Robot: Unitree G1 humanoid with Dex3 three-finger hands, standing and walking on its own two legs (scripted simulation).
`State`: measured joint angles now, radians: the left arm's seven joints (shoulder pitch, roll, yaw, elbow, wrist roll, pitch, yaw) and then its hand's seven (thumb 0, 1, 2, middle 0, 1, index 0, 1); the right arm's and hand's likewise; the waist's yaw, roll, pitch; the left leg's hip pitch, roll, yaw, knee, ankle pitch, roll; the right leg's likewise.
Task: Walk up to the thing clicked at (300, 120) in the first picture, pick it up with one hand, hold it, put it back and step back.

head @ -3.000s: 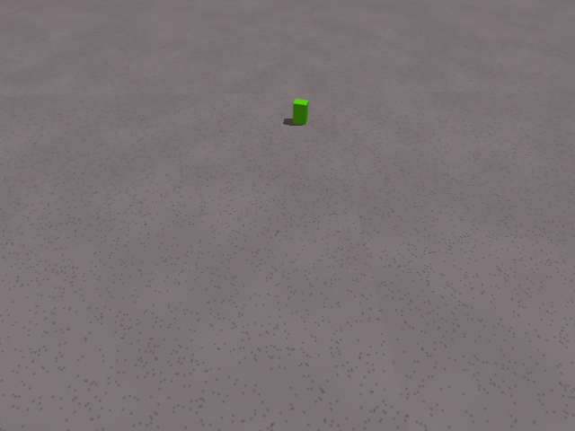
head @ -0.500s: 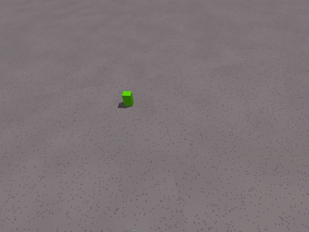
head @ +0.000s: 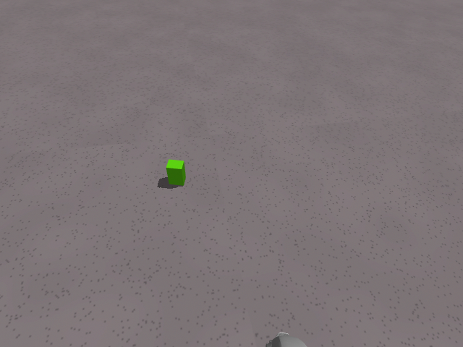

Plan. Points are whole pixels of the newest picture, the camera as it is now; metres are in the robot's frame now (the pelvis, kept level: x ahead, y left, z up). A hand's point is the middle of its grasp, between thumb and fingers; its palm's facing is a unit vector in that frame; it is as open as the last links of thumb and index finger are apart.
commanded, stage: walk up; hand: left
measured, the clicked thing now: (176, 172) +1.09 +0.26 -0.70
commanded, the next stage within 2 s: none
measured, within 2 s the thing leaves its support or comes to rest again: neither
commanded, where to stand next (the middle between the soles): +0.68 +0.02 m, yaw -1 degrees
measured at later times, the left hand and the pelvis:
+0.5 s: hand (104, 297) +0.25 +0.25 -0.13, palm faces -0.01 -0.92 -0.39, open 7.4 cm; pelvis +0.21 -0.02 +0.00, yaw +1 degrees
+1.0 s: hand (112, 212) +0.46 +0.30 -0.14, palm faces -0.09 -0.93 -0.35, open 7.4 cm; pelvis +0.39 +0.03 +0.00, yaw +0 degrees
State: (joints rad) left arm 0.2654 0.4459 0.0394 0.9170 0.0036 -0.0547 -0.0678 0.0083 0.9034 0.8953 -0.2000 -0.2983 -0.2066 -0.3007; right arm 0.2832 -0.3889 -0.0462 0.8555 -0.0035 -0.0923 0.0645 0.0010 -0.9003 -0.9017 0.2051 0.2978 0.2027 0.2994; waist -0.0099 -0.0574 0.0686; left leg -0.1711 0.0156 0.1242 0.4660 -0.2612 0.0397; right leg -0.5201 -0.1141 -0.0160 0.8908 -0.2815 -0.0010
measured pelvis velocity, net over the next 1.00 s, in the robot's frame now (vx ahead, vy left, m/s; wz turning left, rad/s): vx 0.39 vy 0.03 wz -0.01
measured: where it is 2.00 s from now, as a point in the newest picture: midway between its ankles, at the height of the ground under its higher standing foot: (216, 257)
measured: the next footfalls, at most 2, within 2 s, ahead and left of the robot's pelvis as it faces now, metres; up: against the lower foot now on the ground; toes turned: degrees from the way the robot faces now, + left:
right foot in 0.18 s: +0.24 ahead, -0.15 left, +0.00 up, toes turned -6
left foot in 0.62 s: +0.40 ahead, +0.14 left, +0.00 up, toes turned +7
